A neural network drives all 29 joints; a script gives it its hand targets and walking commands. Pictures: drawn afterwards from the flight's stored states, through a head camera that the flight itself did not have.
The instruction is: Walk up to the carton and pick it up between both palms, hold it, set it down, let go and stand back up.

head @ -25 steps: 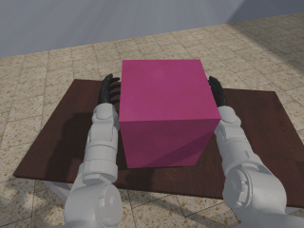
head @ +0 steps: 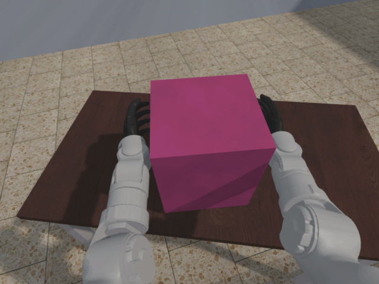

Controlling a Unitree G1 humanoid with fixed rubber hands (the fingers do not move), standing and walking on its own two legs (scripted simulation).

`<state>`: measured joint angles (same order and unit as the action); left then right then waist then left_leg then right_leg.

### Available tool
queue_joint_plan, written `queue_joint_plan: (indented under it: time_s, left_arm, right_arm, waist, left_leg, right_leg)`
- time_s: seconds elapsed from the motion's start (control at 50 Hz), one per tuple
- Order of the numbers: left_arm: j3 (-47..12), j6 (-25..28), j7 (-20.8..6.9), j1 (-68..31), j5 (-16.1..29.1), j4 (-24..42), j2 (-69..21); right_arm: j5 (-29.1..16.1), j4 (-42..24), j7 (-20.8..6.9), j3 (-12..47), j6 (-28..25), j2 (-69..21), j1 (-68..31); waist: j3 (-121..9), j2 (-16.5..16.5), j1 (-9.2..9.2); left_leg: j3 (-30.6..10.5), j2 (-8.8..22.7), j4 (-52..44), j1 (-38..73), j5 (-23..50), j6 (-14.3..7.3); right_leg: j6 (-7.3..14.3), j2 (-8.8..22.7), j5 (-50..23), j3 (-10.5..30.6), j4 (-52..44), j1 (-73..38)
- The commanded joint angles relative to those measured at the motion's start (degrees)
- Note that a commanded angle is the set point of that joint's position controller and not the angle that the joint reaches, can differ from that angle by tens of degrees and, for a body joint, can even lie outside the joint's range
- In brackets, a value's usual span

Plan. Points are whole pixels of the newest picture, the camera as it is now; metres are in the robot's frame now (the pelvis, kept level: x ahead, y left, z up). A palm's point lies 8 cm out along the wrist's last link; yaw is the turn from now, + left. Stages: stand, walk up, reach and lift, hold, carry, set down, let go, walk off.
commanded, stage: set down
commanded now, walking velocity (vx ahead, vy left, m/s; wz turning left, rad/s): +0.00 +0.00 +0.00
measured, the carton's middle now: (203, 148) +0.42 +0.03 +0.05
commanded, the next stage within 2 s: none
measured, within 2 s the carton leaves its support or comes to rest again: rests again in 0.18 s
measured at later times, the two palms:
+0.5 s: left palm (136, 140) +0.40 +0.17 +0.09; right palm (271, 132) +0.46 -0.12 +0.08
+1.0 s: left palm (137, 140) +0.40 +0.17 +0.09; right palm (272, 133) +0.46 -0.13 +0.08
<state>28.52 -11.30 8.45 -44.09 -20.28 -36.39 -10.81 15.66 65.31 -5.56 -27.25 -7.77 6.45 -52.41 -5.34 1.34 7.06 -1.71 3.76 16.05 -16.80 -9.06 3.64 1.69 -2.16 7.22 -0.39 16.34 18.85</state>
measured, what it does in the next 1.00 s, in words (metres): stands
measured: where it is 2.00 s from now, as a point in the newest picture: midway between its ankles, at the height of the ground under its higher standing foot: outside the picture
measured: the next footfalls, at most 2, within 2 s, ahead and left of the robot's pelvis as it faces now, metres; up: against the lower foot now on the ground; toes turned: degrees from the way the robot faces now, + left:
none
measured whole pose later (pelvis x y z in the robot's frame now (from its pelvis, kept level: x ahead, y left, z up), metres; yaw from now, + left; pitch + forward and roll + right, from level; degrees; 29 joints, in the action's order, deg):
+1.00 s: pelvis +0.00 +0.00 +0.00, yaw -1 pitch +13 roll +0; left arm 32.6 -7.6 8.0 -44.6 -23.8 -38.1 -13.4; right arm 21.3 65.0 -8.2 -33.3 -9.0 6.2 -51.9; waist -6.2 0.2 7.9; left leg -0.9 3.8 16.5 -19.8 -9.2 3.4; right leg 1.6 -2.1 7.4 0.2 17.3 22.3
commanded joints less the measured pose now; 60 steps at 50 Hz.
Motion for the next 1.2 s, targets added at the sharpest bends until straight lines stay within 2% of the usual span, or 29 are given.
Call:
queue_joint_plan:
  time_s: [0.0, 0.02, 0.06, 0.08, 0.18, 0.22, 0.32, 0.34, 0.36, 0.42, 0.46, 0.54, 0.62, 0.66, 0.7, 0.72, 0.78, 0.8, 0.84, 0.86, 0.88, 0.9, 0.94, 0.96, 1.04, 1.06, 1.08, 1.18]
  left_arm:
    - [-15.2, 3.7, -3.7, -32.3, 1.6, 4.1, -22.1]
    - [-15.3, 4.0, -3.6, -33.1, 1.7, 4.5, -22.6]
    - [-14.6, 4.3, -3.7, -32.0, 1.4, 3.7, -22.6]
    - [-15.2, 4.6, -3.7, -32.3, 1.7, 3.9, -22.9]
    - [-15.2, 6.0, -3.5, -32.1, 1.3, 3.9, -22.9]
    - [-15.1, 6.4, -3.5, -31.6, 1.3, 3.4, -23.3]
    - [-15.6, 7.3, -3.4, -31.1, 1.1, 2.7, -23.7]
    - [-15.0, 7.2, -3.4, -31.1, 0.8, 2.5, -23.7]
    - [-14.9, 7.2, -3.4, -32.0, 1.1, 2.5, -22.9]
    - [-13.4, 7.3, -3.7, -31.3, 0.1, 1.7, -22.7]
    - [-13.6, 7.4, -3.6, -31.8, -0.1, 1.5, -23.0]
    - [-12.0, 7.2, -3.6, -30.7, -0.7, 0.6, -22.5]
    - [-12.0, 6.8, -3.5, -30.9, -1.3, 0.8, -22.5]
    - [-11.1, 6.8, -3.2, -30.8, -1.5, 0.9, -22.3]
    - [-10.7, 7.1, -3.2, -30.4, -2.0, 0.9, -22.7]
    - [-10.0, 7.1, -3.2, -29.9, -2.4, 0.5, -22.4]
    - [-10.5, 7.0, -3.4, -30.2, -2.2, 1.2, -22.5]
    - [-10.3, 7.0, -3.4, -29.5, -2.5, 0.9, -22.4]
    - [-10.2, 7.1, -3.5, -28.9, -2.5, 0.8, -22.7]
    - [-9.6, 7.1, -3.6, -28.6, -3.1, 0.5, -22.8]
    - [-10.0, 7.2, -3.6, -29.1, -3.0, 0.3, -23.1]
    - [-9.8, 7.2, -3.7, -27.5, -3.1, 0.5, -22.9]
    - [-9.6, 7.2, -3.8, -27.4, -3.6, 0.6, -23.2]
    - [-9.1, 7.1, -4.0, -26.3, -4.0, 0.4, -22.8]
    - [-8.8, 6.9, -4.3, -25.3, -4.4, 0.4, -23.2]
    - [-8.7, 6.9, -4.4, -24.5, -4.9, 0.3, -23.5]
    - [-9.0, 6.8, -4.3, -25.1, -4.4, 0.5, -23.2]
    - [-7.9, 6.7, -4.5, -22.7, -5.6, 0.1, -23.3]
  right_arm:
    - [0.7, -5.2, -7.1, 10.1, -2.9, -22.3, -37.2]
    - [0.9, -4.4, -7.1, 9.7, -2.8, -22.6, -36.6]
    - [1.5, -4.6, -7.1, 9.9, -3.1, -22.8, -37.0]
    - [1.6, -4.5, -7.1, 9.7, -3.5, -22.7, -36.9]
    - [1.9, -2.8, -7.2, 9.8, -4.2, -23.4, -35.6]
    - [1.9, -2.2, -7.3, 9.9, -4.5, -23.4, -35.6]
    - [2.4, -2.0, -7.1, 9.3, -5.4, -23.0, -35.2]
    - [2.2, -1.6, -7.2, 9.3, -5.2, -23.0, -35.2]
    - [2.6, -1.5, -7.2, 8.7, -5.1, -22.6, -35.3]
    - [2.9, -2.1, -7.4, 8.4, -5.1, -22.8, -35.2]
    - [3.6, -1.3, -7.6, 7.2, -5.0, -22.4, -35.2]
    - [4.0, -1.8, -7.8, 6.4, -4.6, -22.1, -33.8]
    - [4.8, -0.6, -8.5, 4.5, -4.2, -21.2, -33.0]
    - [5.5, -1.5, -8.7, 3.9, -3.9, -21.4, -33.2]
    - [5.7, -2.5, -8.7, 4.4, -4.3, -21.5, -33.0]
    - [6.1, -2.5, -8.9, 4.3, -4.2, -21.6, -33.1]
    - [6.3, -1.0, -8.9, 3.5, -3.9, -21.4, -31.6]
    - [6.6, -1.0, -8.9, 3.5, -4.2, -21.7, -31.6]
    - [6.6, -2.7, -8.7, 3.3, -4.2, -22.3, -31.1]
    - [6.8, -1.9, -8.8, 3.5, -4.1, -22.5, -31.1]
    - [6.9, -2.5, -8.8, 3.1, -4.2, -22.1, -31.2]
    - [6.6, -3.4, -8.8, 4.1, -4.4, -22.5, -30.9]
    - [6.7, -2.6, -9.0, 4.0, -4.4, -22.2, -30.2]
    - [6.6, -2.4, -8.9, 4.3, -4.3, -22.7, -29.6]
    - [7.0, -3.3, -8.6, 3.8, -4.2, -23.3, -28.2]
    - [6.7, -2.9, -8.8, 4.4, -4.3, -23.6, -27.9]
    - [7.0, -2.5, -8.8, 3.9, -4.0, -23.4, -27.6]
    - [7.3, -3.8, -8.9, 4.2, -3.8, -24.3, -26.0]
  waist:
    - [-32.6, -4.9, 0.69]
    - [-33.5, -4.9, 0.02]
    - [-34.0, -5.9, 0.70]
    - [-35.0, -6.2, -0.04]
    - [-36.4, -5.2, 0.46]
    - [-36.3, -6.0, 0.73]
    - [-37.3, -5.9, 0.20]
    - [-36.2, -5.6, 0.72]
    - [-36.1, -6.3, 0.30]
    - [-34.6, -6.3, 0.92]
    - [-34.7, -6.2, 0.35]
    - [-33.1, -6.3, 0.81]
    - [-33.3, -4.7, 0.43]
    - [-33.2, -5.4, 1.41]
    - [-34.1, -5.8, 1.38]
    - [-33.7, -6.0, 2.25]
    - [-32.4, -5.1, 0.63]
    - [-32.3, -5.5, 1.22]
    - [-32.5, -5.7, 0.81]
    - [-31.4, -6.2, 1.16]
    - [-31.8, -5.9, 0.47]
    - [-31.3, -5.8, 1.22]
    - [-30.4, -5.7, 1.02]
    - [-29.3, -5.7, 1.53]
    - [-28.1, -6.2, 0.76]
    - [-27.8, -5.7, 1.21]
    - [-27.4, -5.8, 0.42]
    - [-27.3, -5.9, 1.69]
  left_leg:
    - [8.7, -2.6, 1.8, 5.9, 21.0, -2.3]
    - [8.5, -2.6, 1.7, 5.4, 20.1, -2.5]
    - [8.9, -2.6, 1.7, 5.1, 21.0, -2.5]
    - [8.6, -2.6, 2.1, 4.9, 21.5, -2.4]
    - [8.9, -2.7, 2.1, 3.8, 22.0, -2.5]
    - [8.7, -2.7, 2.3, 3.8, 22.8, -2.4]
    - [8.9, -2.7, 3.0, 3.9, 23.7, -2.1]
    - [8.8, -2.4, 2.6, 4.0, 23.0, -2.2]
    - [9.0, -2.6, 2.5, 2.9, 21.3, -2.4]
    - [9.2, -2.9, 2.1, 2.3, 20.0, -2.8]
    - [9.1, -2.6, 1.9, 3.1, 20.0, -2.5]
    - [9.2, -2.7, 1.9, 2.7, 18.8, -2.9]
    - [9.4, -2.4, 1.7, 4.8, 18.0, -2.7]
    - [9.4, -2.2, 1.9, 5.5, 18.6, -2.7]
    - [9.5, -2.4, 1.9, 4.6, 18.7, -2.9]
    - [9.6, -2.5, 1.6, 4.2, 18.7, -3.0]
    - [9.5, -2.6, 1.9, 4.7, 18.8, -2.9]
    - [9.9, -2.5, 2.2, 4.7, 19.2, -3.0]
    - [9.8, -2.5, 2.4, 4.4, 19.5, -2.9]
    - [9.9, -2.7, 2.2, 4.1, 19.6, -3.0]
    - [9.7, -2.7, 2.3, 4.0, 19.7, -2.8]
    - [9.8, -2.7, 2.6, 4.1, 20.8, -2.8]
    - [9.5, -2.6, 2.8, 4.6, 21.7, -2.7]
    - [9.7, -2.6, 2.6, 3.8, 21.2, -2.9]
    - [9.7, -2.9, 2.1, 2.5, 19.7, -3.1]
    - [9.8, -2.6, 2.3, 3.2, 20.9, -3.0]
    - [9.7, -2.6, 2.3, 3.3, 19.8, -3.0]
    - [10.0, -2.8, 1.9, 2.9, 20.0, -3.4]
  right_leg:
    - [-2.9, 0.5, -27.6, -5.6, 4.3, -20.6]
    - [-2.8, 0.7, -27.9, -5.4, 4.5, -21.0]
    - [-3.3, 0.7, -29.7, -5.5, 4.8, -21.0]
    - [-3.4, 0.8, -31.5, -5.5, 5.2, -21.6]
    - [-3.2, 1.1, -33.1, -5.2, 5.6, -21.9]
    - [-3.3, 1.0, -33.7, -5.4, 5.9, -21.7]
    - [-3.0, 0.9, -34.1, -5.7, 6.0, -20.4]
    - [-2.8, 0.8, -32.7, -5.6, 5.9, -20.5]
    - [-2.9, 1.1, -31.5, -5.6, 5.7, -20.6]
    - [-3.1, 1.2, -30.7, -5.3, 5.6, -20.4]
    - [-2.9, 0.9, -29.5, -5.7, 5.3, -19.5]
    - [-2.9, 1.1, -27.5, -5.6, 5.0, -18.8]
    - [-2.1, 0.7, -21.7, -5.9, 3.8, -15.8]
    - [-2.1, 0.6, -20.2, -6.0, 3.5, -15.0]
    - [-2.3, 0.7, -21.6, -5.8, 3.9, -15.8]
    - [-2.3, 0.7, -21.1, -5.7, 3.6, -16.2]
    - [-2.3, 0.8, -21.1, -6.0, 3.8, -15.8]
    - [-2.3, 0.9, -21.2, -5.9, 3.7, -15.8]
    - [-2.5, 1.0, -23.2, -5.6, 4.2, -16.3]
    - [-2.7, 1.0, -23.9, -5.5, 4.3, -17.1]
    - [-2.6, 0.8, -23.6, -5.9, 4.2, -16.9]
    - [-2.7, 0.7, -25.1, -5.6, 4.6, -17.2]
    - [-2.6, 0.7, -25.1, -5.7, 4.6, -16.9]
    - [-2.6, 0.9, -25.2, -5.4, 4.5, -17.1]
    - [-3.0, 1.1, -26.0, -5.3, 4.8, -18.5]
    - [-2.8, 0.9, -25.9, -5.4, 4.9, -18.4]
    - [-2.8, 0.9, -24.9, -5.7, 4.8, -17.3]
    - [-2.9, 1.1, -25.1, -5.1, 4.6, -18.4]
